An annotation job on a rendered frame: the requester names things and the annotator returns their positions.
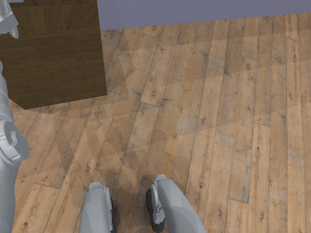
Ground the robot left forearm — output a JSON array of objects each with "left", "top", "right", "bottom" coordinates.
[{"left": 0, "top": 61, "right": 15, "bottom": 124}]

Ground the cabinet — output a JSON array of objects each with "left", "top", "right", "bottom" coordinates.
[{"left": 0, "top": 0, "right": 108, "bottom": 110}]

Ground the right robot shin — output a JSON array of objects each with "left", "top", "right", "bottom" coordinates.
[{"left": 152, "top": 174, "right": 166, "bottom": 224}]

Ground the right robot thigh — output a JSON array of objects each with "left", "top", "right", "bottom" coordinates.
[{"left": 151, "top": 178, "right": 207, "bottom": 233}]

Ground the robot left upper arm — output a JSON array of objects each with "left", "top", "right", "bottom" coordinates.
[{"left": 0, "top": 119, "right": 30, "bottom": 233}]

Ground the robot left hand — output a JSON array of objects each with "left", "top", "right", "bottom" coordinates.
[{"left": 0, "top": 0, "right": 19, "bottom": 39}]

